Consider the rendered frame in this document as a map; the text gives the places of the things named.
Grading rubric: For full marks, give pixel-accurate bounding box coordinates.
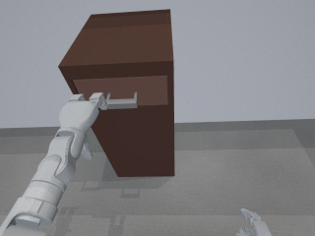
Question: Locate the drawer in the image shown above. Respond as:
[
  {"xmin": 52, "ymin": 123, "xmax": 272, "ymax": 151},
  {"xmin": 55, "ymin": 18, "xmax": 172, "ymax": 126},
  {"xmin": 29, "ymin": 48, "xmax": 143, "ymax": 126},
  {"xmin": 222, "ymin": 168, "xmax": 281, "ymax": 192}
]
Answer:
[{"xmin": 73, "ymin": 76, "xmax": 168, "ymax": 106}]

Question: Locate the left robot hand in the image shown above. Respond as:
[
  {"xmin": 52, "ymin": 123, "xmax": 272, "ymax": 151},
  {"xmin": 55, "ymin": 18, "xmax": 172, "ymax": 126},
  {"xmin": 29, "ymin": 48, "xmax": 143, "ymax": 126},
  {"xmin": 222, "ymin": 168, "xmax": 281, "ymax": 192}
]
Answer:
[{"xmin": 58, "ymin": 92, "xmax": 108, "ymax": 160}]

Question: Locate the handle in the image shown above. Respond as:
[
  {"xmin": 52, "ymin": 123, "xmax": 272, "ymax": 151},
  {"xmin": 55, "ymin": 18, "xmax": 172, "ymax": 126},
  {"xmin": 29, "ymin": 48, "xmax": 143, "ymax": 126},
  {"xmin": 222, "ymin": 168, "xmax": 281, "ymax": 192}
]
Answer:
[{"xmin": 106, "ymin": 91, "xmax": 138, "ymax": 109}]

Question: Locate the robot left upper arm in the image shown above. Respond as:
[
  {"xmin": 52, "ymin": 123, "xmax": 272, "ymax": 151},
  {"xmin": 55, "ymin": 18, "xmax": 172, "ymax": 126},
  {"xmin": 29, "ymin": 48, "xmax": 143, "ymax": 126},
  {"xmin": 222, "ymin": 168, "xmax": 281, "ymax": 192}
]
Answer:
[{"xmin": 1, "ymin": 224, "xmax": 49, "ymax": 236}]

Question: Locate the cabinet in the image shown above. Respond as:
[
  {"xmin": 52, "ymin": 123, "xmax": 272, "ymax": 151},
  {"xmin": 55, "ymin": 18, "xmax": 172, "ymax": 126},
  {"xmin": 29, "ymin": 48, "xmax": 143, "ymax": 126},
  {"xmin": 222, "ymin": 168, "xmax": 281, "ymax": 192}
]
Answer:
[{"xmin": 58, "ymin": 9, "xmax": 175, "ymax": 177}]

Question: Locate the left robot forearm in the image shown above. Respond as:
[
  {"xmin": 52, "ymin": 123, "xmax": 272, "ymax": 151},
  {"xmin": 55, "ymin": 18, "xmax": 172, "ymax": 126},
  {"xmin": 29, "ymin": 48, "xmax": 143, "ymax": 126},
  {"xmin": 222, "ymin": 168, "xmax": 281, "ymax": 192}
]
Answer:
[{"xmin": 0, "ymin": 127, "xmax": 86, "ymax": 236}]

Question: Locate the right robot hand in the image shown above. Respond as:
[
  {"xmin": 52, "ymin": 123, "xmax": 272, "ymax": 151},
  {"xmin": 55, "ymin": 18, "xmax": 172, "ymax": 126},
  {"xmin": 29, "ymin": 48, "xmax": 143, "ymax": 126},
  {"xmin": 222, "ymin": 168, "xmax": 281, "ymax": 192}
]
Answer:
[{"xmin": 236, "ymin": 208, "xmax": 273, "ymax": 236}]

